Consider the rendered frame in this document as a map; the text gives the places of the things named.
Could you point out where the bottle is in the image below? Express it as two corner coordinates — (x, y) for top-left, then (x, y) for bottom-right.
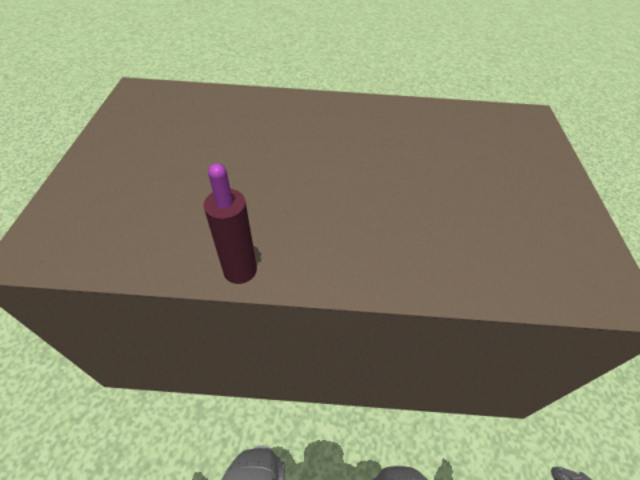
(204, 163), (257, 284)

